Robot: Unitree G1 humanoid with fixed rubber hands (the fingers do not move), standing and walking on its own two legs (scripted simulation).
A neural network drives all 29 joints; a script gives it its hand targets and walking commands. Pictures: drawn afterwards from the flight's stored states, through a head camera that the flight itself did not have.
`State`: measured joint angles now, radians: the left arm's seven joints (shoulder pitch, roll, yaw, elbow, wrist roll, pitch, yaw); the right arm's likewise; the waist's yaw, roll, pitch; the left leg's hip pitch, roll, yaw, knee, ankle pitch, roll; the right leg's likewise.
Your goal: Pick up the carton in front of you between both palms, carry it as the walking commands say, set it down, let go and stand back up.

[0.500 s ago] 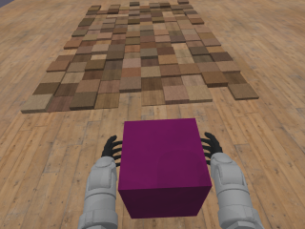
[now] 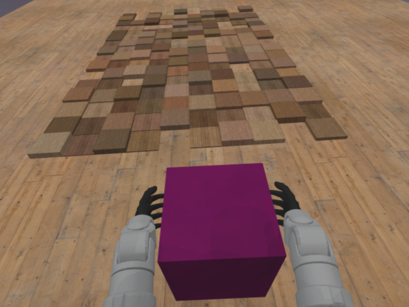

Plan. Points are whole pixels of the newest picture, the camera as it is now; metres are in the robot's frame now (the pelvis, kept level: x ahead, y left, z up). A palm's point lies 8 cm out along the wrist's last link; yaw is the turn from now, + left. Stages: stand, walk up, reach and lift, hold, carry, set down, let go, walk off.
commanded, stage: reach and lift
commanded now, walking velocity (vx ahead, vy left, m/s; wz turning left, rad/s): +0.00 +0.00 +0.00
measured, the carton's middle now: (217, 234) +0.29 +0.00 -0.04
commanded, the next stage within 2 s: hold in 0.16 s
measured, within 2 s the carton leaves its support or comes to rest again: neither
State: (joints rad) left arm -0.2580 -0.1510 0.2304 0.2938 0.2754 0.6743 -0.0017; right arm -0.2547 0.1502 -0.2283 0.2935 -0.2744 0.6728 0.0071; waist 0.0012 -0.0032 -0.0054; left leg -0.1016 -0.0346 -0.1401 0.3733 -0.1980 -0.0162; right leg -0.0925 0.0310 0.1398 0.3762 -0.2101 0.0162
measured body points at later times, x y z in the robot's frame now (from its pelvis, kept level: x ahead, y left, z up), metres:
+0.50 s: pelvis -0.01 +0.00 +0.00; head -0.05 +0.00 +0.45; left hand +0.29 +0.15 +0.04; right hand +0.29 -0.15 +0.04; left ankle +0.01 +0.13 -0.75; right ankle +0.00 -0.13 -0.75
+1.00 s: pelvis +0.08 -0.01 -0.03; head +0.03 -0.01 +0.42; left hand +0.37 +0.14 +0.08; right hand +0.36 -0.16 +0.08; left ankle +0.02 +0.12 -0.75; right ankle +0.00 -0.14 -0.75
